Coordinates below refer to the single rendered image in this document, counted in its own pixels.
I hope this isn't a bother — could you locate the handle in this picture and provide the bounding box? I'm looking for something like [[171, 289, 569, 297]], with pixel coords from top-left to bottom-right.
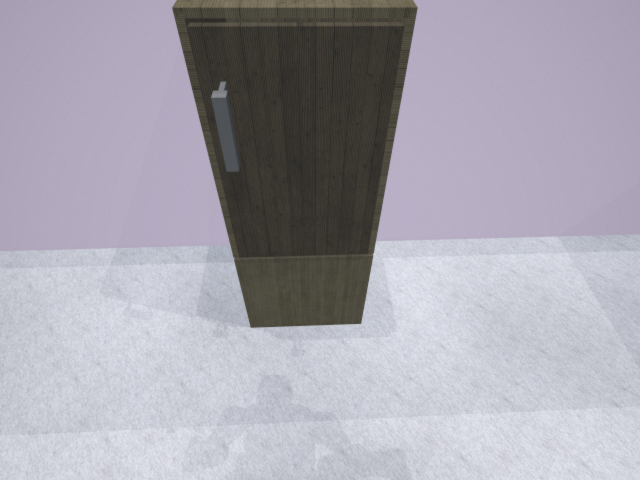
[[211, 81, 240, 172]]

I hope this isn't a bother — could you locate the cupboard door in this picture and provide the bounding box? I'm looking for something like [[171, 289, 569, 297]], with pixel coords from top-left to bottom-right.
[[187, 22, 404, 258]]

